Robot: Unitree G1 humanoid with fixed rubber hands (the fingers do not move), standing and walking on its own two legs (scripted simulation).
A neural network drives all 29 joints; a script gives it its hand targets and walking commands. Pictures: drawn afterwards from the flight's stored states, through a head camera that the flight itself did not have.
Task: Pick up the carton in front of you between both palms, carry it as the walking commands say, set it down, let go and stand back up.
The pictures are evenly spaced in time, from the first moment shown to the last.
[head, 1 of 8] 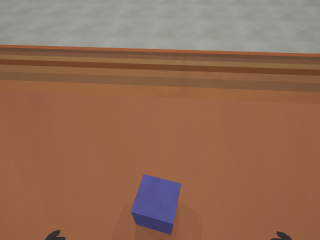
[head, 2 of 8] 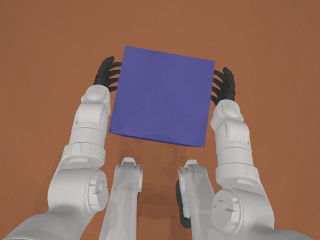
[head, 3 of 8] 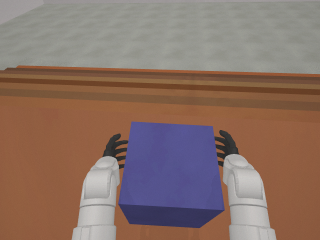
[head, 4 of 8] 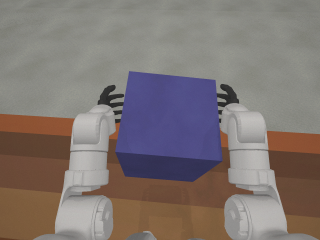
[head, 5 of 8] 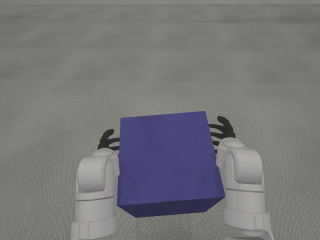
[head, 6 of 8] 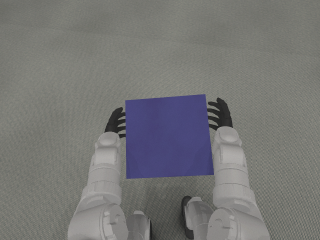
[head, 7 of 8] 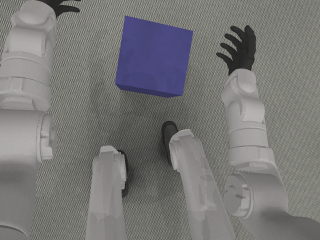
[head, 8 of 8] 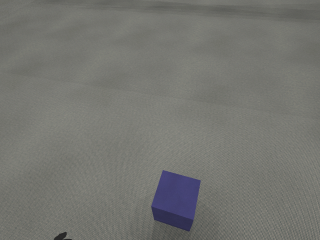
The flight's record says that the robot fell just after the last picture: no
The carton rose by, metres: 0.67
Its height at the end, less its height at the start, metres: -0.92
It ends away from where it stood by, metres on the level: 5.41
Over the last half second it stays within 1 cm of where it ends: yes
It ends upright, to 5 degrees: yes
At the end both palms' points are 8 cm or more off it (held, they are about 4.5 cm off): yes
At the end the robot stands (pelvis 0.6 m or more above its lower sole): yes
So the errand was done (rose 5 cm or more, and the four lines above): yes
